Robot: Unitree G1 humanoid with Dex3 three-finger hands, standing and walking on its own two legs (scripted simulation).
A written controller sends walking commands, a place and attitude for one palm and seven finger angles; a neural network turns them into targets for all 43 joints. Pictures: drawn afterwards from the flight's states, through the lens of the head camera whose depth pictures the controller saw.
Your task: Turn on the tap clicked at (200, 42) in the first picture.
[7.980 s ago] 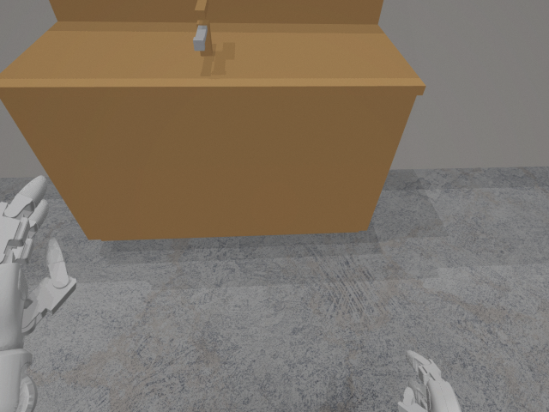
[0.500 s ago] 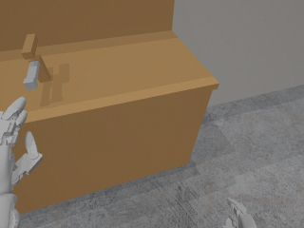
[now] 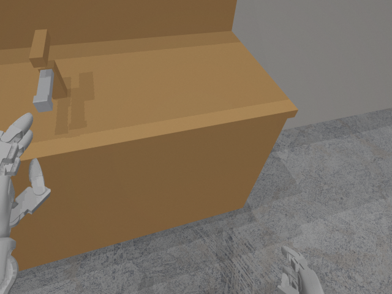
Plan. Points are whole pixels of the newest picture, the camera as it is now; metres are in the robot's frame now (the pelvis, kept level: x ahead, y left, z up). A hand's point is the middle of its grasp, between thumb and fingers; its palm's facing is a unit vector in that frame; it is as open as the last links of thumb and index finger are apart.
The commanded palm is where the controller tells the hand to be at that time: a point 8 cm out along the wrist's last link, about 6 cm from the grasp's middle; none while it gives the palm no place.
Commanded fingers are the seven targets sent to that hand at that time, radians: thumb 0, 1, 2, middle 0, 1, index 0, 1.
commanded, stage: shuffle to correct the standing spot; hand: left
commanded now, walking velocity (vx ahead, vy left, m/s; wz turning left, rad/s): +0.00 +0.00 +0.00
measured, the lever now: (43, 103) +0.45 +0.39 +0.11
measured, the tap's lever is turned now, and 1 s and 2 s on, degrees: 0 0 0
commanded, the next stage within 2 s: come to a stop and stand still in 1.08 s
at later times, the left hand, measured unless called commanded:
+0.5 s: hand (49, 157) +0.27 +0.27 +0.16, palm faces +0.43 -0.83 -0.35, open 7.4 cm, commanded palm +0.21 +0.30 +0.18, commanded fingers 0.00 0.90 0.90 -0.20 -0.30 -0.20 -0.30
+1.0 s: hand (28, 136) +0.31 +0.32 +0.16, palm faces +0.44 -0.82 -0.37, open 7.4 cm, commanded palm +0.24 +0.35 +0.18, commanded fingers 0.00 0.90 0.90 -0.20 -0.30 -0.20 -0.30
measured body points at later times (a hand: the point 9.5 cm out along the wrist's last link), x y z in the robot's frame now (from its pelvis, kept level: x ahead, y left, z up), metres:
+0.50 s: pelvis +0.05 +0.02 -0.02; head +0.07 +0.04 +0.43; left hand +0.24 +0.31 +0.18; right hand +0.24 -0.21 -0.09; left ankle +0.03 +0.08 -0.74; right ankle +0.02 -0.13 -0.74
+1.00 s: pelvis +0.08 +0.07 -0.03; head +0.11 +0.09 +0.42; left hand +0.28 +0.37 +0.18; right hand +0.26 -0.17 -0.10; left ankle +0.16 +0.18 -0.74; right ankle +0.05 -0.08 -0.70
